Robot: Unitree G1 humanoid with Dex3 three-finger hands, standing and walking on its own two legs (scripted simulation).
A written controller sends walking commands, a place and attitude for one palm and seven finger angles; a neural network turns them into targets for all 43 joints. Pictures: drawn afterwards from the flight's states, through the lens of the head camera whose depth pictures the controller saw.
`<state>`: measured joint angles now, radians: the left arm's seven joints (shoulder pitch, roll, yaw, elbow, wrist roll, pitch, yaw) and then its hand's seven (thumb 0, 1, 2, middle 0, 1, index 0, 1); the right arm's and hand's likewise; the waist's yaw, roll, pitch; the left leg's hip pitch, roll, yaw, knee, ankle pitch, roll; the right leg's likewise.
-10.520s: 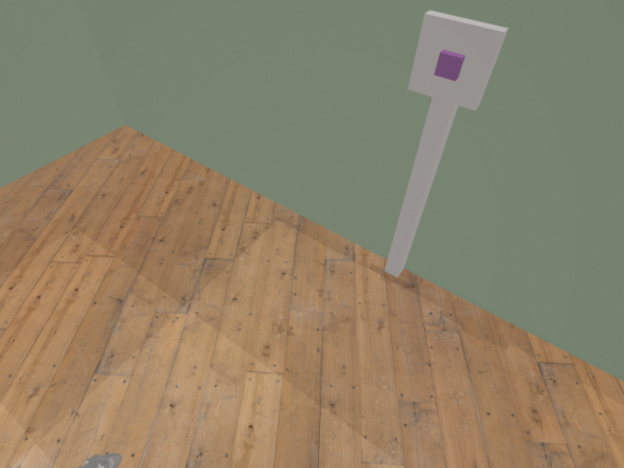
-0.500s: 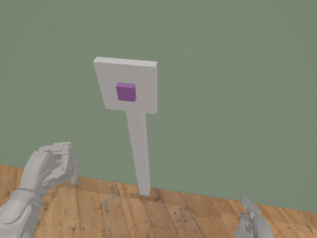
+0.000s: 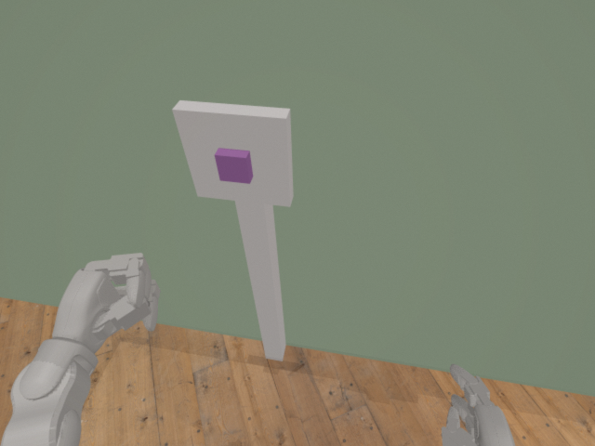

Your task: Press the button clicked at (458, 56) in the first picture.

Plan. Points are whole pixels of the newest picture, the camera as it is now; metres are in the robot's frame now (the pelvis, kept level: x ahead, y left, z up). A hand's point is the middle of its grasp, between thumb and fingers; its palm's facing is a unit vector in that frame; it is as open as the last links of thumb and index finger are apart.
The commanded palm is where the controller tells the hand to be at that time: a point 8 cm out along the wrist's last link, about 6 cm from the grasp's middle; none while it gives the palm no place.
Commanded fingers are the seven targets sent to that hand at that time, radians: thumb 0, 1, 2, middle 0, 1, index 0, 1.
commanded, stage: aim a knuckle at the button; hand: left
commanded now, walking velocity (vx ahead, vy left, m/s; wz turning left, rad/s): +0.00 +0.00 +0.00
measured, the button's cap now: (235, 164) +0.52 +0.15 +0.11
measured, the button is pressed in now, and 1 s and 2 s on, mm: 0 0 0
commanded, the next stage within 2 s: press the button with the knuckle in 1.72 s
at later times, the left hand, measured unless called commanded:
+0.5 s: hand (195, 252) +0.34 +0.18 +0.09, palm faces -0.07 -1.00 -0.03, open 3.1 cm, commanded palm +0.33 +0.22 +0.10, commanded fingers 0.00 0.90 0.90 -1.30 -1.50 -1.30 -1.50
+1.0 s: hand (234, 215) +0.42 +0.14 +0.09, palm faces -0.10 -1.00 -0.02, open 3.1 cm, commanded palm +0.41 +0.19 +0.09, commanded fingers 0.00 0.90 0.90 -1.30 -1.50 -1.30 -1.50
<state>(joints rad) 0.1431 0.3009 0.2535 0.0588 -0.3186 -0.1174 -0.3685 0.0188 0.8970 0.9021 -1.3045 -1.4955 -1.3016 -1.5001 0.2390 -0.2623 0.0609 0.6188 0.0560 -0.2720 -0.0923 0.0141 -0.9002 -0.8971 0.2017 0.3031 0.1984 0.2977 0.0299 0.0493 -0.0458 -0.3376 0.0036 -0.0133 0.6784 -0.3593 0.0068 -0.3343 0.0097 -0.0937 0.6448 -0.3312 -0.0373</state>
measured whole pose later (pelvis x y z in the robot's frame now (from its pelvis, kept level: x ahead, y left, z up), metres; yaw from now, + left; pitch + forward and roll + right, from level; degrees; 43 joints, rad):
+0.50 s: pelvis +0.01 +0.00 +0.00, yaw -2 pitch +4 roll +0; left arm -0.17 0.28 0.21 0.36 -0.24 -0.16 -0.27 0.02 0.90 0.90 -1.30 -1.50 -1.30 -1.50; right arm 0.27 -0.26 0.04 0.63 0.05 -0.19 -0.07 0.01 -0.90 -0.90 0.20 0.30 0.20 0.30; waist -0.01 0.03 -0.05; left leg -0.38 0.00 0.02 0.66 -0.36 0.01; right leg -0.40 0.01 -0.06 0.66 -0.33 -0.04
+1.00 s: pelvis +0.01 +0.01 -0.01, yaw -2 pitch +8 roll +0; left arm -0.53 0.27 0.20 0.76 -0.18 -0.27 -0.20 0.02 0.90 0.90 -1.30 -1.50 -1.30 -1.50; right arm 0.32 -0.26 0.03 0.65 0.04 -0.06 -0.03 0.01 -0.90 -0.90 0.20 0.30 0.20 0.30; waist -0.06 0.02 -0.06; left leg -0.48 0.00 0.03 0.72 -0.38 0.01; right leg -0.51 0.01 -0.05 0.71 -0.34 -0.03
